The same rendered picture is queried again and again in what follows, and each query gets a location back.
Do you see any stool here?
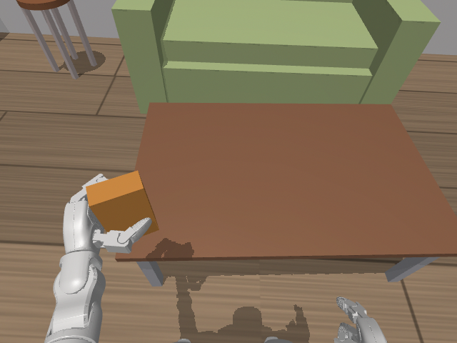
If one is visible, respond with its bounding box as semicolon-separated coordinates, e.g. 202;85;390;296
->
16;0;97;79

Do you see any sofa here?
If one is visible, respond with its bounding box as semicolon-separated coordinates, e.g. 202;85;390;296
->
111;0;441;114

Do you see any coffee table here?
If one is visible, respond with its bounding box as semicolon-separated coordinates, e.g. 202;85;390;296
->
115;102;457;287

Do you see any right robot hand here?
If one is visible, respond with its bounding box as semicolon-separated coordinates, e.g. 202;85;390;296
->
334;297;388;343

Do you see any carton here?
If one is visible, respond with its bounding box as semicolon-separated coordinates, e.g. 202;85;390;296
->
86;171;159;236

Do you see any left robot arm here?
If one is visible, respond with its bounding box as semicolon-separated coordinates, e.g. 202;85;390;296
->
44;250;106;343

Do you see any left robot hand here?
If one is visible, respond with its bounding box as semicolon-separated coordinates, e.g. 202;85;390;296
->
63;174;152;255

